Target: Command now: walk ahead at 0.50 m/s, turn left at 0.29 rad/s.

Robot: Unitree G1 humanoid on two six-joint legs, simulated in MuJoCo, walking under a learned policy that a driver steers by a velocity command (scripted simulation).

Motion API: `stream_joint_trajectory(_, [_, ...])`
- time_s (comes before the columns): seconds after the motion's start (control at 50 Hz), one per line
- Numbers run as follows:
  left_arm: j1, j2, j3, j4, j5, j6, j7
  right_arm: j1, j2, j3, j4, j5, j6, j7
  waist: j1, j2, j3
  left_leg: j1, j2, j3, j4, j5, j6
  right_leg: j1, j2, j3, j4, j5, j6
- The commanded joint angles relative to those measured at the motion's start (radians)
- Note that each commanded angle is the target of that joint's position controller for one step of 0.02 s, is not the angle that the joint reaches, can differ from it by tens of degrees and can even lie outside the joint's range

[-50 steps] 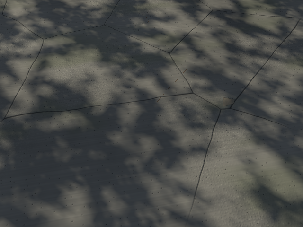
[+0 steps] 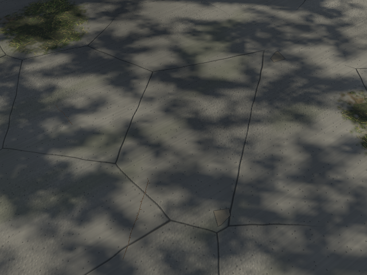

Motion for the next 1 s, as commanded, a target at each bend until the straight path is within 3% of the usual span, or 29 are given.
stream_joint_trajectory(0.02, [0.075, 0.090, 0.037, 0.000, 0.005, -0.028, 0.000, -0.015, -0.083, -0.030, -0.079, -0.004, 0.005, -0.006, 0.039, -0.150, -0.074, -0.248, 0.086, -0.057, 0.033, 0.119, -0.007, 0.253, -0.258, 0.251, -0.319, 0.099, -0.165])
stream_joint_trajectory(0.06, [0.056, 0.098, 0.044, 0.022, 0.008, -0.046, 0.002, -0.011, -0.044, -0.025, -0.080, -0.004, 0.027, -0.007, 0.015, -0.119, -0.042, -0.240, 0.087, -0.060, 0.008, 0.159, -0.021, 0.195, -0.261, 0.170, -0.366, 0.186, -0.172])
stream_joint_trajectory(0.1, [0.059, 0.113, 0.052, 0.046, 0.015, -0.053, 0.011, -0.057, -0.038, -0.026, -0.101, -0.008, 0.035, -0.009, 0.014, -0.098, -0.010, -0.288, 0.088, -0.074, -0.064, 0.234, -0.032, 0.194, -0.258, 0.099, -0.386, 0.227, -0.167])
stream_joint_trajectory(0.14, [0.070, 0.127, 0.056, 0.065, 0.014, -0.050, 0.020, -0.108, -0.028, -0.022, -0.120, -0.012, 0.032, 0.001, 0.027, -0.091, 0.007, -0.300, 0.083, -0.065, -0.190, 0.348, -0.030, 0.213, -0.241, 0.027, -0.392, 0.239, -0.152])
stream_joint_trajectory(0.2, [0.092, 0.156, 0.061, 0.091, 0.006, -0.038, 0.032, -0.224, 0.006, -0.004, -0.160, -0.031, 0.019, 0.021, 0.062, -0.063, 0.044, -0.209, 0.041, 0.011, -0.418, 0.459, -0.017, 0.187, -0.218, -0.060, -0.364, 0.419, -0.137])
stream_joint_trajectory(0.24, [0.125, 0.178, 0.066, 0.118, -0.007, -0.026, 0.036, -0.259, 0.001, -0.003, -0.183, -0.034, 0.015, 0.033, 0.071, -0.070, 0.028, -0.175, 0.021, 0.026, -0.494, 0.461, -0.003, 0.242, -0.241, -0.064, -0.321, 0.508, -0.129])
stream_joint_trajectory(0.3, [0.119, 0.210, 0.075, 0.144, -0.031, -0.006, 0.042, -0.236, -0.048, -0.020, -0.195, -0.041, 0.016, 0.043, 0.036, -0.104, -0.016, -0.117, -0.018, 0.037, -0.568, 0.372, 0.040, 0.340, -0.267, -0.051, -0.199, 0.615, -0.095])
stream_joint_trajectory(0.34, [0.111, 0.198, 0.071, 0.153, -0.032, 0.007, 0.047, -0.076, -0.112, -0.055, -0.148, -0.049, 0.011, 0.035, -0.052, -0.071, -0.117, 0.125, -0.083, 0.073, -0.672, 0.481, 0.082, 0.326, -0.199, -0.085, 0.054, 0.660, -0.036])
stream_joint_trajectory(0.36, [0.166, 0.159, 0.054, 0.145, -0.002, 0.006, 0.049, -0.005, -0.193, -0.075, -0.140, -0.053, 0.014, 0.018, -0.061, 0.051, -0.216, 0.347, 0.031, -0.052, -0.635, 0.957, 0.117, 0.189, -0.130, -0.112, 0.284, 0.389, 0.023])
stream_joint_trajectory(0.38, [0.302, 0.051, 0.013, 0.143, 0.023, 0.002, 0.034, -0.033, -0.230, -0.063, -0.154, -0.077, 0.019, 0.006, 0.031, 0.269, -0.358, 0.652, 0.305, -0.411, -0.583, 1.313, 0.335, -0.128, 0.010, -0.050, 0.653, -0.475, 0.101])
stream_joint_trajectory(0.4, [0.324, 0.094, 0.015, 0.192, -0.001, 0.004, 0.024, -0.031, -0.143, -0.034, -0.168, -0.063, 0.018, 0.012, -0.004, 0.143, -0.523, 0.646, 0.347, -0.481, -0.612, 1.306, 0.400, -0.098, -0.002, 0.171, 0.751, -0.555, 0.108])
stream_joint_trajectory(0.42, [0.241, 0.149, 0.031, 0.175, -0.040, 0.014, 0.020, -0.068, -0.121, -0.033, -0.157, -0.049, 0.023, 0.022, -0.015, 0.105, -0.425, 0.562, 0.297, -0.390, -0.670, 1.077, 0.379, -0.167, -0.029, 0.163, 0.762, -0.514, 0.104])
stream_joint_trajectory(0.44, [0.159, 0.149, 0.032, 0.161, -0.038, 0.025, 0.031, -0.132, -0.101, -0.029, -0.154, -0.035, 0.023, 0.023, -0.006, 0.048, -0.292, 0.447, 0.245, -0.323, -0.712, 0.882, 0.320, -0.224, -0.061, 0.136, 0.715, -0.458, 0.099])
stream_joint_trajectory(0.46, [0.113, 0.145, 0.035, 0.161, -0.021, 0.039, 0.047, -0.187, -0.065, -0.017, -0.155, -0.035, 0.025, 0.019, 0.009, 0.022, -0.212, 0.318, 0.217, -0.280, -0.753, 0.755, 0.282, -0.210, -0.085, 0.139, 0.649, -0.399, 0.100])
stream_joint_trajectory(0.48, [0.123, 0.138, 0.036, 0.168, -0.016, 0.059, 0.056, -0.231, -0.053, -0.012, -0.155, -0.045, 0.028, 0.015, 0.045, 0.044, -0.174, 0.184, 0.183, -0.225, -0.795, 0.681, 0.255, -0.119, -0.097, 0.139, 0.579, -0.350, 0.102])
stream_joint_trajectory(0.52, [0.161, 0.105, 0.030, 0.189, -0.008, 0.078, 0.067, -0.270, -0.067, -0.019, -0.151, -0.066, 0.031, 0.010, 0.074, 0.081, -0.161, 0.071, 0.154, -0.176, -0.840, 0.607, 0.243, -0.004, -0.078, 0.112, 0.447, -0.294, 0.108])
stream_joint_trajectory(0.54, [0.166, 0.094, 0.027, 0.196, -0.005, 0.080, 0.072, -0.277, -0.065, -0.019, -0.145, -0.069, 0.029, 0.005, 0.076, 0.082, -0.170, 0.055, 0.149, -0.160, -0.847, 0.587, 0.245, 0.033, -0.075, 0.109, 0.384, -0.277, 0.109])
stream_joint_trajectory(0.62, [0.127, 0.094, 0.024, 0.213, -0.003, 0.091, 0.070, -0.286, -0.061, -0.016, -0.114, -0.057, 0.037, -0.009, 0.062, 0.090, -0.174, 0.026, 0.135, -0.153, -0.890, 0.248, 0.215, 0.138, -0.065, 0.099, 0.188, -0.105, 0.089])
stream_joint_trajectory(0.68, [0.119, 0.086, 0.021, 0.229, 0.021, 0.088, 0.059, -0.282, -0.027, -0.002, -0.085, -0.046, 0.047, -0.010, 0.080, 0.063, -0.099, -0.058, 0.074, -0.133, -0.892, -0.092, 0.124, 0.241, -0.052, 0.083, -0.013, 0.020, 0.049])
stream_joint_trajectory(0.7, [0.107, 0.111, 0.022, 0.219, 0.029, 0.084, 0.059, -0.253, -0.013, 0.004, -0.068, -0.051, 0.047, -0.009, 0.067, 0.025, -0.063, -0.071, 0.042, -0.118, -0.863, -0.136, 0.077, 0.237, -0.108, 0.145, -0.081, 0.027, 0.024])
stream_joint_trajectory(0.72, [0.072, 0.184, 0.038, 0.221, 0.014, 0.082, 0.064, -0.212, -0.024, -0.004, -0.066, -0.052, 0.049, -0.009, 0.008, -0.085, -0.018, -0.040, -0.022, -0.056, -0.836, -0.097, 0.040, 0.130, -0.129, 0.168, -0.095, -0.116, -0.010])
stream_joint_trajectory(0.74, [0.057, 0.147, 0.033, 0.232, 0.009, 0.074, 0.061, -0.237, -0.028, -0.004, -0.061, -0.057, 0.051, -0.015, 0.020, -0.124, -0.005, 0.068, -0.045, -0.018, -0.789, -0.006, 0.019, 0.010, -0.110, 0.168, -0.139, -0.269, -0.013])
stream_joint_trajectory(0.76, [0.043, 0.110, 0.022, 0.237, 0.015, 0.064, 0.059, -0.247, -0.027, -0.005, -0.060, -0.055, 0.053, -0.019, 0.017, -0.139, -0.002, 0.135, -0.044, -0.013, -0.755, 0.063, 0.020, -0.036, -0.104, 0.166, -0.169, -0.291, 0.005])
stream_joint_trajectory(0.78, [0.026, 0.099, 0.018, 0.243, 0.018, 0.054, 0.058, -0.239, -0.017, -0.004, -0.050, -0.053, 0.056, -0.024, 0.009, -0.151, -0.006, 0.170, -0.040, -0.009, -0.740, 0.110, 0.027, -0.045, -0.098, 0.161, -0.176, -0.252, 0.023])
stream_joint_trajectory(0.86, [0.057, 0.100, 0.014, 0.278, 0.003, 0.031, 0.056, -0.225, -0.021, -0.008, -0.012, -0.051, 0.057, -0.024, 0.028, -0.084, -0.041, 0.169, -0.033, -0.012, -0.731, 0.236, 0.045, 0.059, -0.080, 0.136, -0.124, -0.052, 0.039])
stream_joint_trajectory(1.0, [0.074, 0.096, 0.008, 0.328, -0.001, 0.042, 0.060, -0.227, -0.022, -0.010, 0.047, -0.040, 0.061, -0.026, 0.044, -0.030, -0.072, 0.206, -0.030, -0.005, -0.711, 0.398, 0.038, 0.133, -0.062, 0.113, -0.094, 0.103, 0.029])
